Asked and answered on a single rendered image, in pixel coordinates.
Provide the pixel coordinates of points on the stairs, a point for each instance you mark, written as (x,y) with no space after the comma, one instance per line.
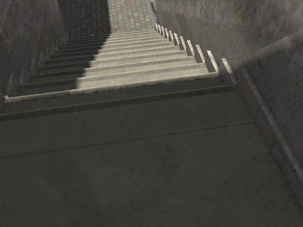
(111,66)

